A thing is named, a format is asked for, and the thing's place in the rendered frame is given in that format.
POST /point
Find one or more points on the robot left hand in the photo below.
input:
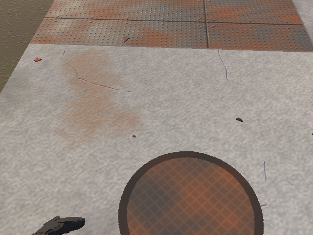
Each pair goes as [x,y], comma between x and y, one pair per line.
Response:
[60,226]

